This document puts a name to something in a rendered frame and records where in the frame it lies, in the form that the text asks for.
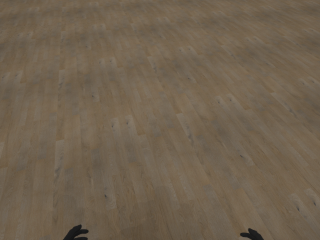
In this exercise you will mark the right robot hand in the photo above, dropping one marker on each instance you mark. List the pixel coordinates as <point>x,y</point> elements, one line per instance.
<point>253,235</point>

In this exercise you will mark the left robot hand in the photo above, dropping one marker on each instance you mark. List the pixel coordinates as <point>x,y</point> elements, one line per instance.
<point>75,231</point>

